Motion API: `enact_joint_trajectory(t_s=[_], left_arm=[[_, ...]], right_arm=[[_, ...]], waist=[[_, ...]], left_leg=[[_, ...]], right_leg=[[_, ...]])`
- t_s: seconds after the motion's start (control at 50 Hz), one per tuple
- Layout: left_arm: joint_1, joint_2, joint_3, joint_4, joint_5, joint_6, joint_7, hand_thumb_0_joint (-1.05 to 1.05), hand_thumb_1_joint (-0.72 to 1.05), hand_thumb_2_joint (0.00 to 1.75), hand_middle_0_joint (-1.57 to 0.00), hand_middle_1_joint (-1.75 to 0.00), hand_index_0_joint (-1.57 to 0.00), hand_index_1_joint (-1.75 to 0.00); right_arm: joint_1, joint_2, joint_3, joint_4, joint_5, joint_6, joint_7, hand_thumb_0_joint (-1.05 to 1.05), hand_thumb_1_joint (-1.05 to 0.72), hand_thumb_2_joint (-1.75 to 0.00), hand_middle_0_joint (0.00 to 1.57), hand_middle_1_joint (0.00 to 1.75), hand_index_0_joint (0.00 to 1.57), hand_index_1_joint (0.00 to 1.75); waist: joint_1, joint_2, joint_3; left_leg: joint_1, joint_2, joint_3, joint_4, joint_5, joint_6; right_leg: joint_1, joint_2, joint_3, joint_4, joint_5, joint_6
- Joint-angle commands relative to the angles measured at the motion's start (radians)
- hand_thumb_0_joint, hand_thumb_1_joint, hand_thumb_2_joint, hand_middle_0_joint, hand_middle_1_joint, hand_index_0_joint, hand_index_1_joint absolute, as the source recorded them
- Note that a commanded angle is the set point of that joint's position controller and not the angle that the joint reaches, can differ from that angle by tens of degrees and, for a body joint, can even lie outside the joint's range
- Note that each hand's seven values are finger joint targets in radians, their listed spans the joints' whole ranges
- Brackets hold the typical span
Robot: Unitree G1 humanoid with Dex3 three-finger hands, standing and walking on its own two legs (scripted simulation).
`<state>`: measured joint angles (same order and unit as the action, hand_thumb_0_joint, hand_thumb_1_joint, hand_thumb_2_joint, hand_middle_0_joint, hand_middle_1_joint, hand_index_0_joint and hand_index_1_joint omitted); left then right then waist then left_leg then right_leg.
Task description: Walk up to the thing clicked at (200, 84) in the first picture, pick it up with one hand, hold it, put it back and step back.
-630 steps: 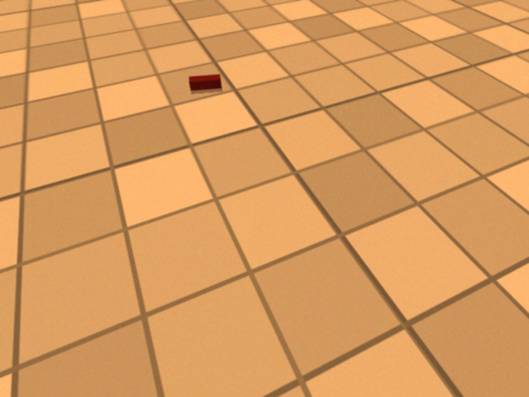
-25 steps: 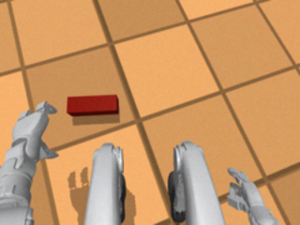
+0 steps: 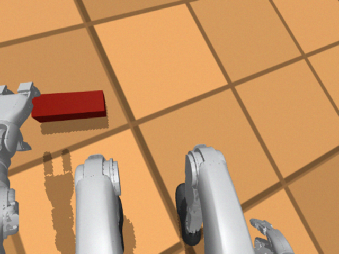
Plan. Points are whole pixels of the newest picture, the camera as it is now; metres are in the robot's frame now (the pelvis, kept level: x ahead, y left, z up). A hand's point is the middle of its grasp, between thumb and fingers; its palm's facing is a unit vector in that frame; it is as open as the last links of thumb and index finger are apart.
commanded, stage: rise first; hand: left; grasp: from above
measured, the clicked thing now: (71, 106) +0.53 +0.27 -0.34
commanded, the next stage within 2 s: none
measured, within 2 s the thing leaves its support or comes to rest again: neither
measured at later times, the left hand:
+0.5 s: hand (32, 115) +0.45 +0.32 -0.19, palm faces -0.47 -0.05 -0.88, open 14.1 cm
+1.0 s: hand (37, 111) +0.46 +0.32 -0.20, palm faces -0.45 -0.05 -0.89, open 14.0 cm
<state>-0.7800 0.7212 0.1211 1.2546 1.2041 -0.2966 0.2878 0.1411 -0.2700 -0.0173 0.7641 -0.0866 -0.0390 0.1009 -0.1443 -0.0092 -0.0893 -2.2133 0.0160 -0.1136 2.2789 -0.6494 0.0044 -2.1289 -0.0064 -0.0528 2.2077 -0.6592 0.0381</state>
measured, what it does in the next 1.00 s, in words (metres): stands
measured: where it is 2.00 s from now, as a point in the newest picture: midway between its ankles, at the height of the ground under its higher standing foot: (152, 230)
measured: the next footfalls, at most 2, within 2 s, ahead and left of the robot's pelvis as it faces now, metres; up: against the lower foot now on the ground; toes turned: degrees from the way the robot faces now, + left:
none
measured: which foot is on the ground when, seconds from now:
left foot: down 0.00-1.00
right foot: down 0.00-1.00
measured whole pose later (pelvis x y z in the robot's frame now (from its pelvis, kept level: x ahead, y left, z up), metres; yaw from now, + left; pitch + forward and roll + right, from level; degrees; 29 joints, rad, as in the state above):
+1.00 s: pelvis +0.01 +0.00 -0.03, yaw -2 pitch +34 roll -9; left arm -0.91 0.82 0.14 1.40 1.30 -0.29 0.37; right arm 0.13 -0.26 0.05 0.75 -0.15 -0.02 0.14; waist -0.21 -0.03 -0.03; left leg -2.32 0.02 -0.15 2.40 -0.70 -0.01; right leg -2.23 0.01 -0.07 2.32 -0.69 0.04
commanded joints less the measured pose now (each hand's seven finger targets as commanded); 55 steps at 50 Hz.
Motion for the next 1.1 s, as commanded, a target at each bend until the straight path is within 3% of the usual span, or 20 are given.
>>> enact_joint_trajectory(t_s=[0.0,0.04,0.1,0.22,0.26,0.32,0.46,0.52,0.58,0.68,0.7,0.94,0.96,1.08], left_arm=[[-0.34,0.306,0.049,-0.126,0.022,0.009,0.069,0.0,-0.56,1.03,-0.06,-0.99,-0.05,-1.0],[-0.34,0.273,0.027,-0.09,0.03,0.016,0.072,0.0,-0.56,1.02,-0.05,-1.0,-0.06,-1.0],[-0.369,0.314,0.041,-0.078,0.047,0.012,0.082,0.0,-0.54,1.0,-0.05,-1.01,-0.06,-1.0],[-0.361,0.317,0.037,-0.029,0.073,-0.001,0.09,0.0,-0.55,1.01,-0.06,-1.03,-0.06,-1.02],[-0.356,0.34,0.051,-0.023,0.08,-0.006,0.091,0.0,-0.54,0.99,-0.05,-1.04,-0.07,-1.03],[-0.374,0.337,0.054,-0.03,0.071,-0.011,0.093,0.0,-0.53,0.99,-0.05,-1.04,-0.07,-1.03],[-0.368,0.367,0.082,-0.048,0.067,-0.015,0.109,0.0,-0.53,0.98,-0.05,-1.04,-0.07,-1.02],[-0.38,0.358,0.065,-0.042,0.074,-0.018,0.114,0.0,-0.53,0.98,-0.06,-1.05,-0.08,-1.02],[-0.373,0.374,0.079,-0.015,0.079,-0.013,0.123,0.0,-0.54,0.98,-0.05,-1.04,-0.07,-1.02],[-0.422,0.367,0.055,-0.005,0.076,-0.012,0.128,0.0,-0.53,0.98,-0.05,-1.05,-0.08,-1.03],[-0.405,0.379,0.061,0.025,0.08,-0.007,0.127,0.0,-0.58,1.06,-0.07,-1.02,-0.05,-1.04],[-0.423,0.39,0.063,-0.005,0.076,0.01,0.13,0.0,-0.54,1.01,-0.06,-1.04,-0.07,-1.04],[-0.42,0.377,0.062,-0.002,0.072,0.01,0.13,0.0,-0.54,1.0,-0.06,-1.04,-0.07,-1.03],[-0.409,0.378,0.061,0.034,0.07,0.013,0.124,0.0,-0.55,1.02,-0.07,-1.04,-0.07,-1.04]], right_arm=[[0.168,-0.238,-0.07,-0.036,-0.013,-0.008,-0.008,0.0,-0.9,-0.9,0.2,0.3,0.2,0.3],[0.167,-0.242,-0.07,-0.025,-0.018,-0.007,-0.004,0.0,-0.9,-0.9,0.2,0.3,0.2,0.3],[0.166,-0.243,-0.066,-0.029,-0.021,-0.002,-0.002,0.0,-0.9,-0.9,0.2,0.3,0.2,0.3],[0.18,-0.23,-0.046,-0.022,-0.039,0.005,0.006,0.0,-0.91,-0.91,0.2,0.3,0.2,0.3],[0.178,-0.232,-0.045,-0.023,-0.042,0.009,0.007,0.0,-0.91,-0.91,0.2,0.3,0.2,0.3],[0.184,-0.236,-0.042,-0.021,-0.051,0.013,0.012,0.0,-0.91,-0.91,0.2,0.3,0.2,0.3],[0.186,-0.239,-0.038,-0.024,-0.062,0.023,0.015,0.0,-0.91,-0.91,0.2,0.3,0.2,0.3],[0.184,-0.239,-0.032,-0.02,-0.064,0.023,0.016,0.0,-0.91,-0.91,0.2,0.3,0.2,0.3],[0.186,-0.241,-0.031,-0.023,-0.063,0.025,0.015,0.0,-0.91,-0.91,0.2,0.3,0.2,0.3],[0.183,-0.243,-0.021,-0.022,-0.07,0.019,0.016,0.0,-0.9,-0.9,0.2,0.3,0.2,0.3],[0.186,-0.247,-0.02,-0.022,-0.067,0.018,0.017,0.0,-0.91,-0.9,0.2,0.3,0.2,0.3],[0.187,-0.253,-0.015,-0.024,-0.062,0.016,0.02,0.0,-0.9,-0.9,0.2,0.3,0.2,0.3],[0.198,-0.253,-0.014,-0.026,-0.064,0.017,0.021,0.0,-0.9,-0.9,0.2,0.3,0.2,0.3],[0.212,-0.252,0.0,-0.021,-0.068,0.016,0.025,0.0,-0.91,-0.9,0.2,0.3,0.2,0.3]], waist=[[0.0,0.276,-0.644],[-0.011,0.292,-0.622],[-0.013,0.287,-0.631],[-0.033,0.232,-0.627],[-0.023,0.238,-0.635],[-0.038,0.246,-0.641],[-0.034,0.263,-0.666],[-0.042,0.295,-0.652],[-0.039,0.28,-0.625],[-0.065,0.265,-0.621],[-0.062,0.255,-0.598],[-0.06,0.329,-0.632],[-0.073,0.304,-0.634],[-0.079,0.268,-0.614]], left_leg=[[0.557,-0.018,0.051,-0.273,0.063,0.015],[0.577,-0.011,0.028,-0.282,0.071,0.008],[0.553,-0.014,0.031,-0.265,0.054,0.013],[0.487,-0.024,0.071,-0.191,0.122,0.03],[0.488,-0.024,0.074,-0.184,0.131,0.029],[0.49,-0.021,0.068,-0.169,0.151,0.029],[0.491,-0.016,0.07,-0.144,0.176,0.026],[0.504,-0.014,0.062,-0.143,0.177,0.023],[0.473,-0.016,0.064,-0.144,0.151,0.023],[0.428,-0.016,0.068,-0.131,0.112,0.03],[0.412,-0.018,0.067,-0.133,0.103,0.031],[0.471,-0.013,0.056,-0.125,0.164,0.02],[0.465,-0.013,0.05,-0.123,0.168,0.02],[0.434,-0.016,0.061,-0.1,0.177,0.03]], right_leg=[[0.191,0.025,-0.083,-0.204,0.09,-0.072],[0.148,0.018,-0.093,-0.179,0.098,-0.068],[0.145,0.022,-0.091,-0.175,0.088,-0.07],[0.217,0.033,-0.083,-0.18,0.148,-0.064],[0.22,0.036,-0.082,-0.175,0.155,-0.067],[0.219,0.036,-0.087,-0.159,0.176,-0.065],[0.23,0.042,-0.086,-0.145,0.199,-0.064],[0.198,0.044,-0.093,-0.131,0.195,-0.067],[0.194,0.044,-0.092,-0.133,0.177,-0.07],[0.203,0.048,-0.094,-0.142,0.157,-0.066],[0.2,0.046,-0.096,-0.138,0.147,-0.067],[0.181,0.045,-0.103,-0.108,0.201,-0.07],[0.187,0.045,-0.107,-0.104,0.204,-0.068],[0.224,0.045,-0.099,-0.119,0.223,-0.062]])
